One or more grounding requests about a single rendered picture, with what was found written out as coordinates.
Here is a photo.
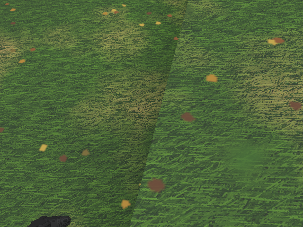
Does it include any left robot hand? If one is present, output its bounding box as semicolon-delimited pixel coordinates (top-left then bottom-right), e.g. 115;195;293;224
27;216;71;227

